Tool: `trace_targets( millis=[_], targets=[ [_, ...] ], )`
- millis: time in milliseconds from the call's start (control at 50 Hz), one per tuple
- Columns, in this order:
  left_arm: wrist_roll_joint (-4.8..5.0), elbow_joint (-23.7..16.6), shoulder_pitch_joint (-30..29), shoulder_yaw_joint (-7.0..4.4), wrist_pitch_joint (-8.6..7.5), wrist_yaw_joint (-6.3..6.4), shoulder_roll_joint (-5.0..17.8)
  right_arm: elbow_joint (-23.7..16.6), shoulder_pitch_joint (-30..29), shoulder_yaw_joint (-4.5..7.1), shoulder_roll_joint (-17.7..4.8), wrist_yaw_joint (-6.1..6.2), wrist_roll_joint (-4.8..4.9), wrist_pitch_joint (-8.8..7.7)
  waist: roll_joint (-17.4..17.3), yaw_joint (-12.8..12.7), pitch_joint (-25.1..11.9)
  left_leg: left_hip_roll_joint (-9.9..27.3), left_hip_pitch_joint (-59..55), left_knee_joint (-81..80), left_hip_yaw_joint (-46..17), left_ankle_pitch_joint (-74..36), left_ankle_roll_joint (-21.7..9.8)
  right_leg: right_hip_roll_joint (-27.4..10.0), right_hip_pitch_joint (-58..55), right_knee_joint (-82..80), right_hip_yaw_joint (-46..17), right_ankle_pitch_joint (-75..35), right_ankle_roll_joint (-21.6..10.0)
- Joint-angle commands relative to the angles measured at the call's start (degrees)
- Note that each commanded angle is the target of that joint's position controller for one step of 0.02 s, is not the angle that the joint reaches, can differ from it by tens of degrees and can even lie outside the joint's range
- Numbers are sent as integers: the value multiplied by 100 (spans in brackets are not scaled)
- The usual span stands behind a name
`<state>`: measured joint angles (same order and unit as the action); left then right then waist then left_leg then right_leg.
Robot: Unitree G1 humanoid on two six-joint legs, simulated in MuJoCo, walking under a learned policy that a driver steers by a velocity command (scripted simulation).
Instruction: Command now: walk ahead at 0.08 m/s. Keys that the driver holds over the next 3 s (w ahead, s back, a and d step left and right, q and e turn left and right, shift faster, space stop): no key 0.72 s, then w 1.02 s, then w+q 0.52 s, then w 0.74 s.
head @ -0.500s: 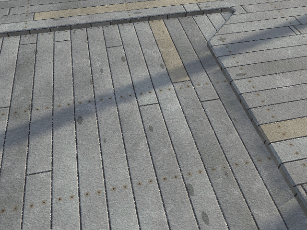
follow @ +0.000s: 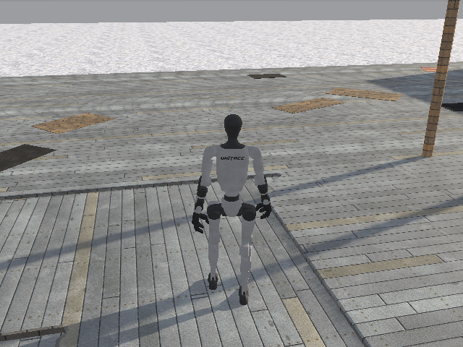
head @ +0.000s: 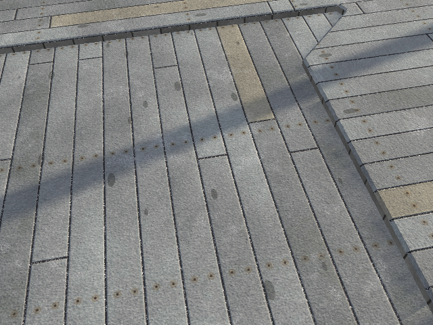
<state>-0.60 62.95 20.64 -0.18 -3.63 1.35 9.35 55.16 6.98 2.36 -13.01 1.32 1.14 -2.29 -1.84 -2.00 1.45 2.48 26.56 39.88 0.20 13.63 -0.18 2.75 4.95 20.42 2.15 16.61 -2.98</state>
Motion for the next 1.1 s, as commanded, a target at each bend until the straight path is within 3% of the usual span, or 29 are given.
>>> trace_targets(
  millis=[20,40,60,80,100,120,140,180,260,460,720,740,780,800,820,840,860,920,940,960,980,1000,1020,1040,1060,1080,1100],
  targets=[
    [117,-168,-23,-183,20,38,1010,-112,235,25,-286,14,-15,71,780,293,-148,-168,-992,-816,180,-674,-98,-1348,338,-21,-678,-4362,-632],
    [162,-135,-4,-188,26,19,967,-70,295,51,-364,22,-69,80,650,364,-105,-172,-1315,-1284,148,-1189,-205,-1244,424,76,-675,-3969,-516],
    [140,-77,170,-209,12,-6,956,-24,421,121,-594,50,-125,87,405,371,-164,-3,-1739,-1507,-78,-2159,-321,-1042,487,217,-627,-3411,-334],
    [18,-73,375,-228,-21,-18,932,-6,573,204,-930,84,-126,96,59,241,-381,346,-2336,-1210,-382,-3629,-478,-714,745,432,-438,-2491,-124],
    [-9,75,975,-154,-1,-1,483,67,551,191,-855,68,-97,108,-436,-14,-729,610,-2963,-812,-605,-4068,-926,-491,1177,467,-279,-1410,115],
    [3,92,818,-136,50,32,462,85,513,140,-513,28,-45,123,-306,140,-678,645,-2860,-793,-755,-3830,-1045,-394,1195,556,-185,-786,262],
    [35,3,583,-156,121,54,539,111,393,122,-414,4,-43,129,-258,138,-540,608,-2646,-872,-813,-3351,-1000,-356,1259,565,-174,-614,315],
    [33,-23,426,-175,249,110,641,44,77,138,-454,-42,-86,89,-47,109,-381,482,-2211,-912,-755,-3121,-897,-348,1082,577,-185,-825,331],
    [17,49,478,-177,367,126,685,123,-78,157,-452,-64,-43,49,43,61,-452,269,-1916,-846,-445,-3120,-724,-433,587,480,-231,-1297,244],
    [29,110,312,-170,396,122,581,334,-103,196,-434,32,-49,177,179,130,-172,110,-1830,-988,-337,-2120,-614,-437,747,322,-191,-695,217],
    [21,129,530,-131,252,131,435,462,-62,179,-370,102,-75,267,219,209,250,16,-1817,-1285,-324,-864,-431,-510,1325,-5,-241,374,149],
    [28,179,668,-133,252,135,415,523,39,170,-328,102,-77,273,262,197,161,-62,-1824,-1276,-252,-166,-423,-508,1295,-93,-254,934,96],
    [94,91,677,-220,251,164,668,529,46,210,-398,99,-21,252,553,153,460,-388,-1267,-885,77,1547,-373,-713,1411,-313,-630,2292,-242],
    [129,38,805,-262,216,175,787,437,-176,210,-392,76,-5,188,702,20,689,-487,-743,-516,198,1764,-335,-1029,1332,-615,-1091,2861,-487],
    [168,-4,841,-342,147,178,1017,294,-467,186,-300,25,43,83,1046,-71,957,-533,-205,38,431,1231,-296,-1597,1113,-1043,-1822,3064,-771],
    [181,-68,677,-416,73,181,1199,194,-638,176,-300,-34,59,-18,1176,-62,1218,-263,345,499,278,846,-355,-2105,936,-1257,-2324,2828,-996],
    [151,-104,637,-423,0,176,1135,150,-672,188,-348,-81,65,-101,1113,-45,1298,-67,855,833,136,952,-413,-2316,575,-1247,-2443,2334,-1086],
    [200,-139,751,-403,-89,82,924,35,-746,169,-309,-198,133,-282,826,-50,1255,163,1288,433,154,1245,-477,-2108,-269,-876,-1859,811,-863],
    [214,-169,715,-405,-71,49,949,58,-672,165,-255,-231,128,-318,784,4,1142,34,721,14,384,1027,-455,-1903,-72,-755,-1541,570,-752],
    [212,-221,558,-410,-43,17,1013,205,-261,179,-200,-261,126,-331,794,240,966,-197,-317,-431,671,580,-433,-1672,460,-513,-1183,244,-636],
    [173,-262,527,-410,-34,-8,1067,455,399,272,-316,-268,117,-316,808,507,626,-558,-1533,-551,912,195,-416,-1433,974,-63,-925,-716,-548],
    [156,-299,436,-396,-50,-20,1083,694,1211,405,-544,-264,130,-295,681,901,197,-592,-2550,-635,769,-3,-515,-1182,1317,835,-593,-1809,-392],
    [157,-512,174,-319,-93,-20,829,824,2127,569,-1122,-215,98,-307,-407,1266,-206,580,-3567,-1519,-1244,640,-1062,-507,2357,2941,60,-1819,85],
    [202,-724,254,-192,-226,0,317,898,2672,524,-1352,-248,4,-349,-1621,1176,-918,1954,-4245,-2893,-4149,1177,-1849,141,3378,4846,-276,1366,253],
    [373,-824,-48,-282,-321,-32,595,827,2070,333,-906,-253,-54,-437,-941,876,-489,2069,-3725,-2992,-4270,1616,-1756,-207,3836,5689,-952,1312,60],
    [418,-925,-294,-317,-359,-69,754,632,1471,229,-658,-264,-39,-477,-582,683,9,1908,-3154,-2944,-3394,1451,-1517,-542,4026,5762,-853,782,-140],
    [365,-907,-360,-356,-368,-60,783,517,1061,152,-519,-295,-60,-490,-166,498,189,1643,-2688,-3007,-2621,1013,-1298,-826,3846,5470,-754,191,-242]
  ],
)
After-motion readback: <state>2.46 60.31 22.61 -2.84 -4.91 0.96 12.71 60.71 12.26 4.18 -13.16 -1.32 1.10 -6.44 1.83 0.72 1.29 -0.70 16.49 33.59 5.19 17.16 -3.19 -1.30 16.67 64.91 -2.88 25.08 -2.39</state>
